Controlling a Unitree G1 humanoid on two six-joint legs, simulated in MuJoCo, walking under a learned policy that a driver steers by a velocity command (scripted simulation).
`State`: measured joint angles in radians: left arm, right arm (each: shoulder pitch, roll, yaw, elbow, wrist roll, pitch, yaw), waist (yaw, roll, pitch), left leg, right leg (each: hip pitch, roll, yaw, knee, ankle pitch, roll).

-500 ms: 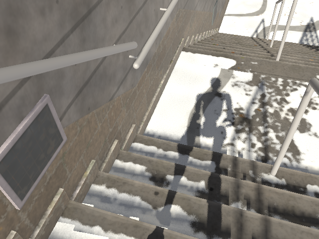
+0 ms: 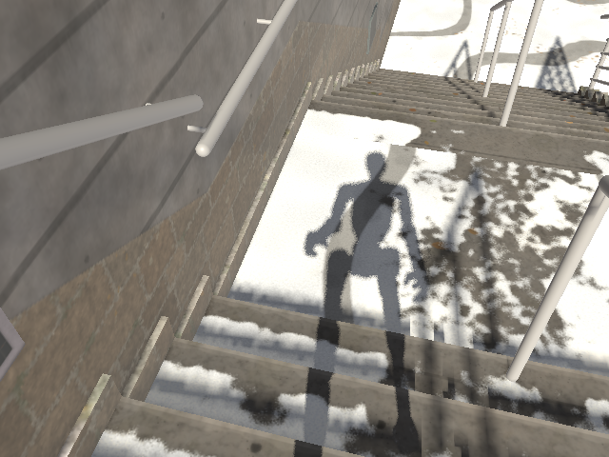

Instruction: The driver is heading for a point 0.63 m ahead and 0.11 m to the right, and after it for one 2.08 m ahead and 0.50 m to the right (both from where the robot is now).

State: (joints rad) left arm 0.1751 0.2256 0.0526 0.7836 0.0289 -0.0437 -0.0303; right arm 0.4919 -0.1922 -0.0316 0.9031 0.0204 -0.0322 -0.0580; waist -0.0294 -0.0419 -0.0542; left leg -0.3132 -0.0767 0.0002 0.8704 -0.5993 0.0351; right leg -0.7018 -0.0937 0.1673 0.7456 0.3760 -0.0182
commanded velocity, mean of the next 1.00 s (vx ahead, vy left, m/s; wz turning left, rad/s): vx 0.43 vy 0.00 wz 0.00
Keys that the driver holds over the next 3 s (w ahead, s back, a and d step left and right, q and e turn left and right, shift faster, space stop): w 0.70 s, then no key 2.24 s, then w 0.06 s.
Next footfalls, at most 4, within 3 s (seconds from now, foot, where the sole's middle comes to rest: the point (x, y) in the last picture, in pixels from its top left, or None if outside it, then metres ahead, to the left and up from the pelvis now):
0.14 right None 0.20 -0.17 -0.89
0.72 left None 0.56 0.04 -1.05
1.08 right None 0.59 -0.21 -1.05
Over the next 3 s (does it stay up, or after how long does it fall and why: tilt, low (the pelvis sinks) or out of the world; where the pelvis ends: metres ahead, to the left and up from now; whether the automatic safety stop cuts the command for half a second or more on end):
stays up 0.53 -0.06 -0.28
